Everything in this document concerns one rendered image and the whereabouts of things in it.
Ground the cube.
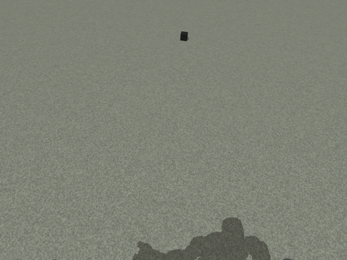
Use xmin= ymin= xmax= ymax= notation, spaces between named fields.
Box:
xmin=180 ymin=31 xmax=188 ymax=41

